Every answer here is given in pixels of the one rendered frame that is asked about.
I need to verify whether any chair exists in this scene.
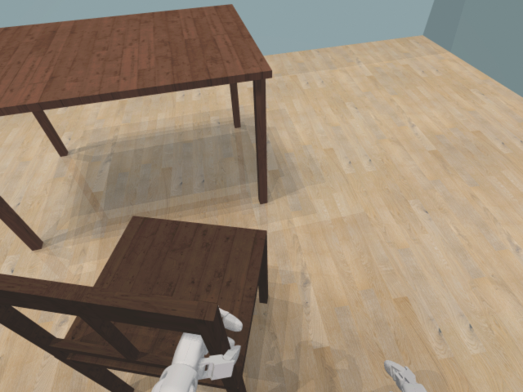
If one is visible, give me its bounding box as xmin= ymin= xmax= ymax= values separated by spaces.
xmin=0 ymin=216 xmax=268 ymax=392

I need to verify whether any left robot forearm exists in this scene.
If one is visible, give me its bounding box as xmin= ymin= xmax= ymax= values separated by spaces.
xmin=151 ymin=363 xmax=198 ymax=392

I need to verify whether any table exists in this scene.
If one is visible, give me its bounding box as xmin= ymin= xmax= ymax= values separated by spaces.
xmin=0 ymin=4 xmax=272 ymax=251

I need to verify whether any robot left hand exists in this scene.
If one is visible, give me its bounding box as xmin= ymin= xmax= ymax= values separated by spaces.
xmin=172 ymin=306 xmax=243 ymax=381

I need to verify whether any robot right hand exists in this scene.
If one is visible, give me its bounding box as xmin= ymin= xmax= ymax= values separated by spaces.
xmin=384 ymin=360 xmax=427 ymax=392

